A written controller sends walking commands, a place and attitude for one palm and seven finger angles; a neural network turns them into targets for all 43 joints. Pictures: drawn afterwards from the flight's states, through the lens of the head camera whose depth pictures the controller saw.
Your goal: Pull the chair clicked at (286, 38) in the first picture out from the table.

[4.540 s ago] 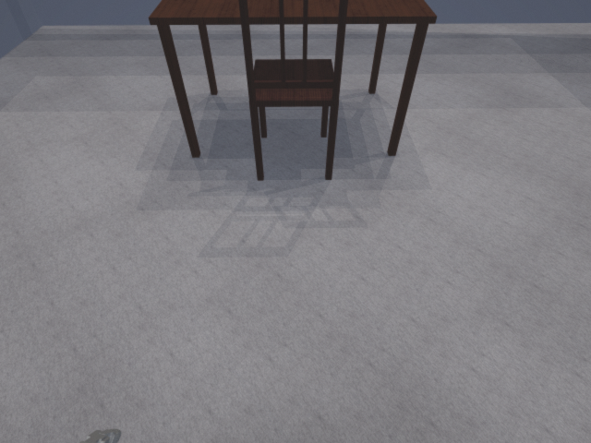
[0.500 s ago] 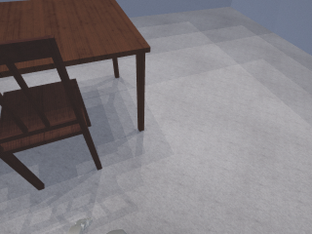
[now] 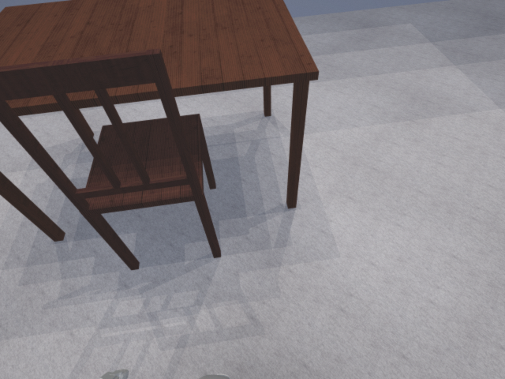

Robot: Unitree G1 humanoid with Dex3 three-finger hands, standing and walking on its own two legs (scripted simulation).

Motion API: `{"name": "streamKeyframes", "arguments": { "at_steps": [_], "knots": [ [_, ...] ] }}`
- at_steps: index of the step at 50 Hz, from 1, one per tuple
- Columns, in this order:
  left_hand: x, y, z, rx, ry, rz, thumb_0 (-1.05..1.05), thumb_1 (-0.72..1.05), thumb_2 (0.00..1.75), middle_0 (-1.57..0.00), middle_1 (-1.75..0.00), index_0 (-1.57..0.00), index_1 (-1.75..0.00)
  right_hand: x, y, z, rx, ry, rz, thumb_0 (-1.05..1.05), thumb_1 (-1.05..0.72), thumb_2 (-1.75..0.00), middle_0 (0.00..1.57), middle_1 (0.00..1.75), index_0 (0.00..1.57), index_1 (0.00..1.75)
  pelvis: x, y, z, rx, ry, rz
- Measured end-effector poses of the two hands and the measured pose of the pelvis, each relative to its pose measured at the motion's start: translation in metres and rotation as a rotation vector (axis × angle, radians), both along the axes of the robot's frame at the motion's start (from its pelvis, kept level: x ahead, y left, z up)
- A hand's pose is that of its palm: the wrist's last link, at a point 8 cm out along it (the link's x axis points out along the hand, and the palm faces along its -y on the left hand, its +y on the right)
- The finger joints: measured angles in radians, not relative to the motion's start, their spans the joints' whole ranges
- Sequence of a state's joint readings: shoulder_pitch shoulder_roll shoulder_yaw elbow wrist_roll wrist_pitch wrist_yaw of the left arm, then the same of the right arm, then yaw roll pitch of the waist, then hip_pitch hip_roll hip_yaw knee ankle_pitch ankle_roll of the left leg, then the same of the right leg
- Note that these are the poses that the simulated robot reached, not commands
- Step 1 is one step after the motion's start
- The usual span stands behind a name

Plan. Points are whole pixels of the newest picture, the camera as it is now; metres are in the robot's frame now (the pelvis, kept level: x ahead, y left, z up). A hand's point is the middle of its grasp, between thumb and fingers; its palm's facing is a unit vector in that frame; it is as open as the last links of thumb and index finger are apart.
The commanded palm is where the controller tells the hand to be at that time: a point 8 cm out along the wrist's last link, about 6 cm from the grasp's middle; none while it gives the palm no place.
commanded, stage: turn to face it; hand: left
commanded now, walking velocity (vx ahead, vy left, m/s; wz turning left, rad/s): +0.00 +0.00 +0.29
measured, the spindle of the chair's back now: (92, 146) +0.64 +0.46 -0.06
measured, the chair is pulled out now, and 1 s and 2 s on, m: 0.00 0.00 0.00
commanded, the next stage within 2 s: take the last steps up to it in 0.12 s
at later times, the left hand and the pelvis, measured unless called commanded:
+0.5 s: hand out of the picture -0.09 +0.21 -0.17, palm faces +0.26 -0.94 -0.23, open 7.4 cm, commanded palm none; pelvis -0.02 +0.02 +0.00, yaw +11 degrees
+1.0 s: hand (151, 338) +0.21 +0.22 -0.16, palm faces +0.16 -0.97 -0.21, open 7.4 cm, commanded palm none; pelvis +0.13 +0.03 -0.01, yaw +11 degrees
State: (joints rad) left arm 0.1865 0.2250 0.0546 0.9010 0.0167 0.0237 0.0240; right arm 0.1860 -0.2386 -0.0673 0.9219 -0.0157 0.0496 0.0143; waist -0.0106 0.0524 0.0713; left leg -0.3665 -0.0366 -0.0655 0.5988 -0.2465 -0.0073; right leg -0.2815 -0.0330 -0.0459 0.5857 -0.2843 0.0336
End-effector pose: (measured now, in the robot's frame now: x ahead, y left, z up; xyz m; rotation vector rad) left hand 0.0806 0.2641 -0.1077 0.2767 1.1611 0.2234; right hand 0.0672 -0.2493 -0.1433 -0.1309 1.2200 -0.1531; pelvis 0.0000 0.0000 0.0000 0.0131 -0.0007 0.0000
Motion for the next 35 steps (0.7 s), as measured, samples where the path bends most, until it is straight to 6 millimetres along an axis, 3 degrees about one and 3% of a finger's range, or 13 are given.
{"name": "streamKeyframes", "arguments": {
  "at_steps": [6,11,17,22,25,29,35],
  "knots": [
    [-0.031,-0.034,0.008,-0.032,0.002,0.058,0.01,0.91,0.90,-0.20,-0.29,-0.20,-0.30,0.012,-0.017,0.004,0.008,0.015,0.057,0.01,-0.91,-0.89,0.20,0.30,0.20,0.30,-0.003,-0.015,0.009,0.018,-0.013,0.069],
    [-0.058,-0.047,0.005,-0.065,0.026,0.116,0.01,0.91,0.90,-0.20,-0.30,-0.20,-0.30,0.019,-0.019,0.011,-0.005,0.035,0.110,0.01,-0.91,-0.89,0.20,0.30,0.20,0.30,-0.007,-0.021,0.014,0.031,-0.013,0.113],
    [-0.109,-0.038,-0.005,-0.092,0.091,0.203,0.00,0.92,0.90,-0.20,-0.30,-0.20,-0.30,0.034,0.000,0.017,-0.026,0.035,0.200,0.01,-0.91,-0.89,0.20,0.30,0.19,0.30,-0.014,-0.013,0.014,0.016,-0.011,0.157],
    [-0.163,-0.018,-0.021,-0.126,0.179,0.291,0.00,0.91,0.90,-0.20,-0.30,-0.20,-0.30,0.054,0.033,0.027,-0.041,-0.027,0.280,0.01,-0.91,-0.89,0.20,0.30,0.19,0.30,-0.016,0.008,0.010,-0.006,-0.010,0.186],
    [-0.185,-0.004,-0.032,-0.146,0.251,0.315,0.01,0.91,0.90,-0.20,-0.29,-0.20,-0.30,0.055,0.052,0.028,-0.052,-0.071,0.292,0.01,-0.91,-0.89,0.20,0.30,0.20,0.30,-0.015,0.022,0.004,-0.015,-0.019,0.184],
    [-0.177,0.009,-0.028,-0.161,0.275,0.300,0.01,0.91,0.90,-0.20,-0.29,-0.19,-0.30,0.033,0.066,0.032,-0.050,-0.032,0.262,0.00,-0.91,-0.89,0.20,0.30,0.20,0.30,-0.006,0.034,0.012,-0.018,-0.032,0.187],
    [-0.120,0.021,-0.022,-0.164,0.185,0.268,0.01,0.91,0.90,-0.19,-0.29,-0.19,-0.30,-0.012,0.069,0.026,-0.044,0.131,0.198,0.00,-0.92,-0.89,0.20,0.30,0.20,0.30,0.018,0.046,0.017,-0.006,-0.030,0.197]
  ]
}}
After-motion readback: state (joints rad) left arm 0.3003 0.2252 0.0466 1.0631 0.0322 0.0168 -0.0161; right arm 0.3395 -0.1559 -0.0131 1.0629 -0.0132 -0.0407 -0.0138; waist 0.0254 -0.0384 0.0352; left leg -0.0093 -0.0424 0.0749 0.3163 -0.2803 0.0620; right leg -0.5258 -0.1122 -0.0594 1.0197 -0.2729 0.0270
